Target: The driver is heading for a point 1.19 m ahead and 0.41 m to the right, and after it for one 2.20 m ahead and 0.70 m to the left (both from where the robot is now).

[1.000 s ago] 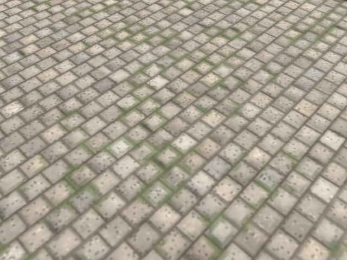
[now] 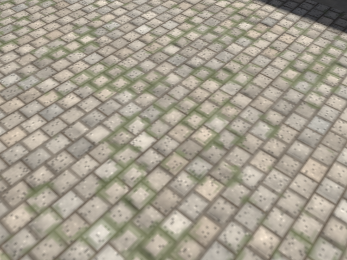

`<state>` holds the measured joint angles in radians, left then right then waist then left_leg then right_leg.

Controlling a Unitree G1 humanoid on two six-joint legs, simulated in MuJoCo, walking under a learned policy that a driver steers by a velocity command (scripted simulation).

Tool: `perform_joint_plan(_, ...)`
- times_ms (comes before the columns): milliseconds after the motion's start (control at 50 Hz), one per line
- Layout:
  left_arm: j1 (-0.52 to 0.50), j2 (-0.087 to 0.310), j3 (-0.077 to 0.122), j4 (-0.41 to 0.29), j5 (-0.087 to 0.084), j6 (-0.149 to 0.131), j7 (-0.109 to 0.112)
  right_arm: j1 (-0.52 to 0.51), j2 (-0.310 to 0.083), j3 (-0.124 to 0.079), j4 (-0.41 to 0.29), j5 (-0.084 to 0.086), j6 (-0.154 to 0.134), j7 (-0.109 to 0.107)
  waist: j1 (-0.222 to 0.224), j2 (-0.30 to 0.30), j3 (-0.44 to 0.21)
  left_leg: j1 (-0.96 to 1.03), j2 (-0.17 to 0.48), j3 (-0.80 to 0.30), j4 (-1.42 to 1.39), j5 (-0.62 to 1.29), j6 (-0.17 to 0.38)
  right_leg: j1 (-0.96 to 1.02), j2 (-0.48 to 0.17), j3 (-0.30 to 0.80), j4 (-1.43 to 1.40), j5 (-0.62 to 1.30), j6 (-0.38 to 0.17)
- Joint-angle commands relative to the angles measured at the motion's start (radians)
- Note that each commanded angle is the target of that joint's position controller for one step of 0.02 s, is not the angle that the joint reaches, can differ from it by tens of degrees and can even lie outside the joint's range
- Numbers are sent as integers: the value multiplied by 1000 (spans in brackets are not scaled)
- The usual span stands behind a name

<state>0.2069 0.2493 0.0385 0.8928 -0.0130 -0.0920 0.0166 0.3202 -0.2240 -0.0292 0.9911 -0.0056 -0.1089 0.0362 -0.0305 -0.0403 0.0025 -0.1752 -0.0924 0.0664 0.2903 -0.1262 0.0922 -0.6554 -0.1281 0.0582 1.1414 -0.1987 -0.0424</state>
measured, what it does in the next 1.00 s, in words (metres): walks ahead: right foot, then left foot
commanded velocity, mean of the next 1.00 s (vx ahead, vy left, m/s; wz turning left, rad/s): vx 0.50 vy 0.00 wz -0.13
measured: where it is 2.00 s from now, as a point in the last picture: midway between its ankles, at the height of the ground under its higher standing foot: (223, 158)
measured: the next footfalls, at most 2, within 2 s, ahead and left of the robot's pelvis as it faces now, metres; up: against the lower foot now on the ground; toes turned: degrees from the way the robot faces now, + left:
right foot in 0.30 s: +0.34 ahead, -0.17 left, +0.00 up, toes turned -2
left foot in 0.86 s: +0.65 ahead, +0.07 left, +0.00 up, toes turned -5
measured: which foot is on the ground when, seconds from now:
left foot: down 0.00-0.32, up 0.34-0.84, down 0.86-1.00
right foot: up 0.00-0.28, down 0.30-0.86, up 0.88-1.00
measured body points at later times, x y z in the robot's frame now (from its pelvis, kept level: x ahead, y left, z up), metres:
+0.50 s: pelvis +0.27 -0.08 +0.00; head +0.29 -0.10 +0.45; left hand +0.33 +0.18 -0.12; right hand +0.36 -0.35 -0.14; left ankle +0.27 +0.08 -0.66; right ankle +0.30 -0.16 -0.74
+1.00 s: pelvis +0.54 -0.03 -0.01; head +0.57 -0.02 +0.44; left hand +0.62 +0.24 -0.15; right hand +0.63 -0.30 -0.12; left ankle +0.61 +0.07 -0.74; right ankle +0.44 -0.16 -0.65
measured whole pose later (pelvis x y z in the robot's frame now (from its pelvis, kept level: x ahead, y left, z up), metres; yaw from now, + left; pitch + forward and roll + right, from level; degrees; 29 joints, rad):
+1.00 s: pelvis +0.54 -0.03 -0.01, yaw -9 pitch +2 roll +1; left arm 0.33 0.27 0.07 0.91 -0.03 -0.07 0.02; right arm 0.15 -0.24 -0.05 0.88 -0.01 -0.12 0.02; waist 0.01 -0.04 0.02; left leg -0.33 0.01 0.09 0.45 -0.16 0.03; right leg -0.46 -0.04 0.05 1.19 -0.36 -0.05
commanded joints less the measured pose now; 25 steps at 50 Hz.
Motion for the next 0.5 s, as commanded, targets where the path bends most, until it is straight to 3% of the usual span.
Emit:
perform_joint_plan(20,35,46,14,-42,12,4,7,-37,-131,-20,-54,1,-17,-20,46,79,54,-97,281,-213,-207,67,170,-32,-42,2,-136,153,28)
perform_joint_plan(120,-157,28,6,-93,1,-8,-10,62,-164,-26,-31,19,-1,-37,-24,82,57,16,271,-162,-187,76,123,1,11,-44,-465,307,40)
perform_joint_plan(180,-237,34,2,-123,-8,-13,-29,109,-168,-29,-9,26,11,-38,-50,90,79,111,307,-170,-146,59,118,-5,27,-47,-555,261,32)
perform_joint_plan(220,-256,47,4,-141,-10,-21,-42,117,-173,-34,-2,26,21,-40,-44,96,82,173,338,-184,-103,70,108,4,37,-46,-599,188,8)
perform_joint_plan(260,-198,74,14,-135,-9,-30,-49,95,-188,-40,-4,27,32,-42,0,115,52,198,350,-187,-29,185,89,108,64,-67,-638,115,-21)
perform_joint_plan(280,-100,103,31,-109,-7,-32,-48,71,-186,-38,-11,24,37,-42,58,115,-2,188,318,-157,86,353,68,246,98,-95,-661,101,-43)
perform_joint_plan(300,86,161,60,-54,-6,-35,-41,62,-155,-26,-22,13,40,-41,134,89,-121,104,255,-105,311,424,38,499,86,-75,-650,119,-81)
perform_joint_plan(320,258,267,85,-23,13,-32,-35,124,-75,2,-48,2,27,-38,151,-85,-291,-231,139,-26,707,154,-25,894,-161,264,-652,84,-200)
perform_joint_plan(340,302,257,82,-7,9,-26,-41,177,-13,22,-38,16,0,-31,134,-276,-386,-505,21,-101,957,-407,-52,1069,-290,658,-816,-51,-295)
perform_joint_plan(360,247,175,56,-17,5,-28,-42,107,-134,-8,-49,39,-20,-27,138,-174,-290,-601,88,-196,1060,-389,-28,990,-259,606,-842,-91,-249)
perform_joint_plan(380,152,134,42,-41,5,-27,-40,18,-166,-16,-79,52,-28,-26,113,-112,-178,-618,143,-167,1051,-299,-13,849,-226,445,-851,-18,-211)
perform_joint_plan(400,70,110,32,-54,11,-27,-45,-24,-155,-18,-86,40,-25,-32,80,-24,-110,-573,187,-145,991,-211,-17,704,-184,333,-886,79,-194)
perform_joint_plan(420,30,81,24,-59,15,-30,-49,-31,-145,-25,-87,26,-13,-37,49,-18,-73,-521,219,-146,925,-159,-20,612,-144,255,-919,133,-179)
perform_joint_plan(440,20,66,20,-52,19,-30,-53,-13,-122,-25,-83,23,2,-37,25,-33,-56,-467,233,-144,890,-129,-25,551,-116,205,-950,158,-172)
perform_joint_plan(460,32,65,20,-40,19,-32,-55,5,-99,-24,-76,23,14,-38,15,-36,-46,-442,233,-135,868,-112,-32,520,-100,169,-971,194,-177)
perform_joint_plan(500,67,92,28,-16,18,-35,-48,-12,-89,-26,-85,20,29,-41,4,-24,-17,-473,237,-125,813,-65,-47,501,-91,114,-996,276,-188)
Keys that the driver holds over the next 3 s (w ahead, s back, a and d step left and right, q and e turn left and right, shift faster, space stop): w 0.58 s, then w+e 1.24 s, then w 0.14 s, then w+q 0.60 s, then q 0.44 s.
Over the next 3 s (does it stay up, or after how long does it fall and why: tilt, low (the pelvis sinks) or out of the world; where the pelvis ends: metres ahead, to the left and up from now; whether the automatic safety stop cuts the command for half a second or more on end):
stays up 1.39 -0.49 -0.02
